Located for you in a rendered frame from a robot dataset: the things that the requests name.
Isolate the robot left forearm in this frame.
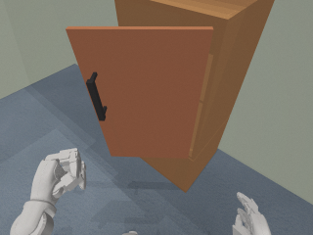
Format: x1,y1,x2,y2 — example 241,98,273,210
10,200,57,235

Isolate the left robot hand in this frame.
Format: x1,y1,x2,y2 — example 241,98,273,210
30,148,87,205

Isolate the handle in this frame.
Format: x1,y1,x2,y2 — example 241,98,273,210
86,71,107,121

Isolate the right robot hand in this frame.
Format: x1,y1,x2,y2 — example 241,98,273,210
232,192,272,235

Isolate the cupboard door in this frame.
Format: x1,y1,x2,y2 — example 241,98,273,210
66,26,214,159

